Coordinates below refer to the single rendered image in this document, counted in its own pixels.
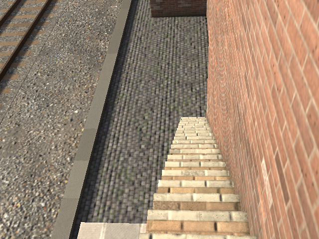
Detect stairs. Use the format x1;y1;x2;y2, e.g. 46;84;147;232
139;117;257;239

